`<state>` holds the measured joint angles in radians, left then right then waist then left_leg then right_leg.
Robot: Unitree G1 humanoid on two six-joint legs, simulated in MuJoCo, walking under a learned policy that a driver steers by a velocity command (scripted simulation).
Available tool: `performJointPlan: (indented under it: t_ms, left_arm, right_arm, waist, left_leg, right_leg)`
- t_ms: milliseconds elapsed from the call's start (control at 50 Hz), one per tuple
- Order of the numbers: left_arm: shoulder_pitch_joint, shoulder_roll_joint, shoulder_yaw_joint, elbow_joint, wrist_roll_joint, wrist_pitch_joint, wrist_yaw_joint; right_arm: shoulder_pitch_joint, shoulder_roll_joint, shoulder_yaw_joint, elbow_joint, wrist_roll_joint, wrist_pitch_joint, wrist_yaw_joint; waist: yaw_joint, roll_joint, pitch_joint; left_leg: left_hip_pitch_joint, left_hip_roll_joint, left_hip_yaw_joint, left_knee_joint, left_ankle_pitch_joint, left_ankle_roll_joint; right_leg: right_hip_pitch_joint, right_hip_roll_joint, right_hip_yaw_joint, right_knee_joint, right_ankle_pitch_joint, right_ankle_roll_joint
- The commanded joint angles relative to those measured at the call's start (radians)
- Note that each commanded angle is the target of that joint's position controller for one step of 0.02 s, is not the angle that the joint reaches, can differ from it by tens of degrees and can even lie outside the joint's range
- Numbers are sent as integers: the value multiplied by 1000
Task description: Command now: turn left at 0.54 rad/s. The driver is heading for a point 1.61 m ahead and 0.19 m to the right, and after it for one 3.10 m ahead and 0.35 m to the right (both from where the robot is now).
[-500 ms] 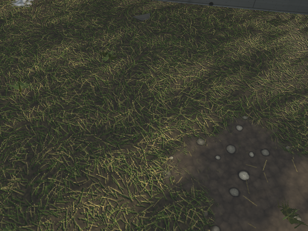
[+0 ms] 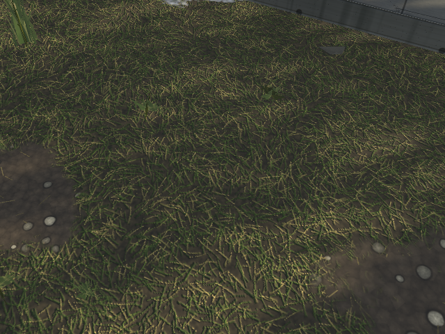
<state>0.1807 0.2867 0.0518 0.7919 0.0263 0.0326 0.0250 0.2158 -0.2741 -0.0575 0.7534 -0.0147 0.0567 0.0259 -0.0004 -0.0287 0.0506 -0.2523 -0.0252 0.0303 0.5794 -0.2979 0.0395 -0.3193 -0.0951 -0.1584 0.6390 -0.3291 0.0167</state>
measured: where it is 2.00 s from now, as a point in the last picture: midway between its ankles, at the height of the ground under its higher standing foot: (263, 289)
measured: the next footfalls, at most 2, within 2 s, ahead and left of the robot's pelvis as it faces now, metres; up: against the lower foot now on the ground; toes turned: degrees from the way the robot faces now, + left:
right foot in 0.48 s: +0.00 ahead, -0.09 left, +0.00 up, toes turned +1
left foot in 0.86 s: +0.22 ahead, +0.11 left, +0.00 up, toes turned -16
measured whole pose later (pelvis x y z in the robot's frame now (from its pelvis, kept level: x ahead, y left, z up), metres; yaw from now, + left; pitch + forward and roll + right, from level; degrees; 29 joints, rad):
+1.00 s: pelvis +0.14 +0.02 +0.02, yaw -18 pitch +1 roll +0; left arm 0.31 0.31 0.08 0.84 0.03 -0.02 -0.03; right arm 0.23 -0.27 -0.03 0.76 -0.04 -0.06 -0.01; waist 0.02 -0.03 0.00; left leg -0.24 -0.01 0.03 0.44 -0.22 0.02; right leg -0.37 0.06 0.08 1.04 -0.38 -0.08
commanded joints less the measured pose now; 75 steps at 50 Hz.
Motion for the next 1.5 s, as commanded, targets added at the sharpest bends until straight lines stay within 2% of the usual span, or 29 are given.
performJointPlan:
  t_ms: [20, 60, 100, 160, 240, 340, 440, 480, 500, 520, 560, 600, 760, 840, 860, 880, 900, 940, 1000, 1140, 1200, 1260, 1300, 1320, 1340, 1360, 1400, 1420, 1500]
  left_arm:
    - [-76, 76, 16, -118, 5, 20, 12]
    - [-44, 83, 20, -93, -18, 23, 10]
    - [4, 109, 31, -62, 2, 11, 0]
    - [58, 87, 27, -28, -7, 16, -14]
    - [43, 46, 6, -2, -10, 33, -17]
    - [45, 82, 10, 12, -20, 24, -14]
    - [113, 44, -1, 29, -21, -3, -11]
    - [182, 112, 15, 40, 9, -17, -12]
    - [233, 223, 52, 54, -13, -17, -18]
    - [266, 209, 53, 64, 3, -19, -25]
    - [164, 140, 39, 40, -10, -23, -19]
    - [139, 119, 37, 32, -14, -36, -14]
    - [241, 164, 67, 51, -8, -60, -26]
    - [138, 186, 76, 10, -9, -70, -30]
    - [131, 162, 70, 5, -11, -76, -31]
    - [125, 98, 51, -14, -20, -88, -35]
    - [123, 34, 34, -74, -35, -89, -38]
    - [138, 111, 43, -28, 0, -70, -44]
    - [95, 77, 35, -21, 14, -60, -76]
    - [-113, 32, -1, -92, 30, -63, -93]
    - [-211, 6, -23, -122, 11, -70, -95]
    - [-182, 41, -16, -120, 5, -80, -73]
    - [3, 78, 3, -57, 16, -96, -49]
    - [156, 139, 23, -23, 36, -108, -33]
    - [250, 231, 41, -26, 54, -111, -19]
    - [238, 235, 47, -19, 23, -96, -18]
    - [71, 79, 10, -41, 3, -99, -23]
    - [42, 46, 2, -40, 5, -107, -24]
    - [86, 33, 2, 1, -7, -146, -21]
  right_arm:
    - [159, -294, -75, -48, -11, -26, -13]
    - [72, -198, -51, -47, 2, -20, -24]
    - [-16, -158, -40, -76, 9, -16, -32]
    - [1, -110, -20, -71, 12, -31, -32]
    - [15, -54, 15, -33, -8, -46, -50]
    - [13, -141, -1, 3, -10, -39, -62]
    - [-24, -151, -16, 16, 3, -31, -70]
    - [-73, -99, -9, -18, -8, -32, -64]
    - [-156, -58, 5, -79, -10, -37, -58]
    - [-190, -87, 1, -86, -31, -45, -52]
    - [-139, -110, -9, -57, -9, -64, -29]
    - [-130, -108, -9, -41, -23, -80, -10]
    - [-244, -90, 9, -91, -10, -88, 2]
    - [-81, -113, 0, -62, 1, -109, -17]
    - [18, -142, -11, -34, -6, -120, -31]
    - [154, -228, -33, -20, -25, -133, -47]
    - [225, -348, -58, -9, -35, -123, -52]
    - [89, -194, -26, -35, -25, -116, -45]
    - [75, -103, 1, -19, -24, -136, -42]
    - [185, -84, 7, 77, 7, -158, -16]
    - [224, -119, -3, 106, 0, -152, -14]
    - [238, -151, -14, 128, 2, -142, -15]
    - [228, -147, -13, 137, 12, -137, -15]
    - [221, -117, -5, 120, 18, -139, -14]
    - [266, 2, 21, 72, 31, -137, -14]
    - [300, -77, -4, 84, 21, -122, -24]
    - [217, -68, -9, 94, 8, -109, -16]
    - [206, -52, -10, 101, 6, -102, -11]
    - [162, -26, -15, 89, -16, -65, 13]
  waist:
    - [-84, 264, -34]
    - [-12, 143, 8]
    - [14, 168, -27]
    - [14, 116, -108]
    - [-11, 141, -74]
    - [-26, 146, -25]
    - [20, 103, -71]
    - [40, -42, -64]
    - [63, -223, 18]
    - [94, -183, 76]
    - [27, -90, 102]
    - [22, -78, 60]
    - [89, -93, 22]
    - [-20, -83, -7]
    - [-66, -34, -45]
    - [-128, 119, -131]
    - [-121, 393, -206]
    - [-31, 133, -18]
    - [-19, 137, 4]
    - [-20, 132, 14]
    - [-42, 149, 20]
    - [-13, 139, 5]
    - [76, 86, -85]
    - [137, 24, -193]
    - [130, -179, -327]
    - [112, -195, -341]
    - [44, -66, -84]
    - [20, -66, -48]
    - [-20, -54, -26]
  left_leg:
    - [94, 417, -556, -307, 489, 233]
    - [65, 286, -392, -292, 406, 209]
    - [108, 198, -325, -277, 428, 166]
    - [179, 198, -261, -270, 542, 166]
    - [159, 202, -225, -316, 384, 146]
    - [122, 243, -243, -273, 343, 171]
    - [123, 250, -216, -182, 341, 150]
    - [-91, 131, -133, -7, -128, 78]
    - [-335, -74, 34, 167, -260, 16]
    - [-427, -42, -52, 321, -300, 12]
    - [-417, 23, -88, 361, -126, -8]
    - [-394, 33, -68, 345, -28, -41]
    - [-307, 25, -41, 87, 26, -96]
    - [60, -8, -34, -97, 74, -67]
    - [225, -1, -45, -136, 66, -54]
    - [390, 189, -245, -237, -136, -17]
    - [482, 431, -724, -427, -516, 72]
    - [257, 412, -647, -423, -489, 103]
    - [191, 273, -305, -423, -38, 81]
    - [219, 225, -157, -428, 364, 148]
    - [149, 212, -138, -402, 451, 139]
    - [163, 248, -181, -337, 552, 124]
    - [131, 189, -133, -103, 678, 89]
    - [-9, 130, -94, 124, 502, 67]
    - [-271, 10, -22, 438, -98, 33]
    - [-360, -18, -81, 600, -217, 47]
    - [-389, 75, -101, 609, -68, 53]
    - [-356, 95, -94, 579, -28, 46]
    - [-348, 111, -76, 557, 45, 21]
  right_leg:
    - [-281, 88, 131, 364, -316, 19]
    - [-271, 58, 197, 431, -153, 5]
    - [-262, 68, 187, 440, -52, 5]
    - [-209, 73, 172, 440, -13, 18]
    - [-90, 62, 186, 201, -12, 17]
    - [-2, 108, 168, 58, -100, -18]
    - [103, 121, 140, -150, 0, -60]
    - [238, -6, 400, -315, -136, -153]
    - [257, -191, 746, -433, -261, -284]
    - [233, -253, 866, -506, -344, -349]
    - [194, -159, 722, -525, -364, -302]
    - [241, -81, 610, -512, -157, -270]
    - [224, -41, 580, -428, -14, -264]
    - [28, -6, 602, -313, 72, -194]
    - [-50, 46, 571, -207, 77, -163]
    - [-137, 138, 456, 62, 10, -123]
    - [-344, 277, 299, 323, -267, -95]
    - [-378, 125, 295, 500, -121, -116]
    - [-326, 74, 255, 464, 30, -88]
    - [-369, 57, 149, 207, 163, -34]
    - [-214, 79, 104, 27, 185, -25]
    - [-88, 102, 103, -53, 182, -55]
    - [182, 132, 105, -169, 200, -89]
    - [413, 6, 230, -194, 118, -123]
    - [649, -306, 613, -266, -52, -174]
    - [566, -363, 839, -373, -132, -229]
    - [330, -259, 566, -421, -89, -198]
    - [264, -214, 463, -446, 17, -172]
    - [212, -169, 258, -481, 312, -163]
Over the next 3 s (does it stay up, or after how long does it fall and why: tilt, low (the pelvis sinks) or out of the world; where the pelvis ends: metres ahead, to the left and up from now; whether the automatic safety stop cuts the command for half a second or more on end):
stays up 1.20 -0.12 0.00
